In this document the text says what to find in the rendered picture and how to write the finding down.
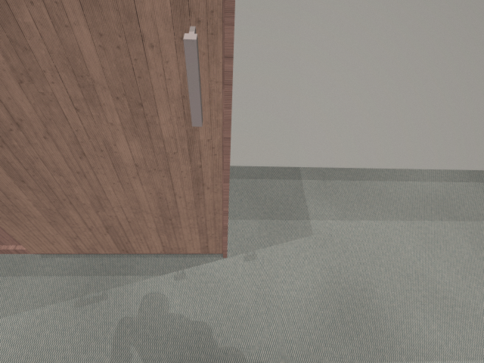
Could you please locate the wardrobe door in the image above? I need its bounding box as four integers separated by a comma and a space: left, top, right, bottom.
0, 227, 21, 245
0, 0, 223, 253

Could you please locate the handle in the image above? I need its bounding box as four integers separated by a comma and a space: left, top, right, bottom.
183, 26, 203, 127

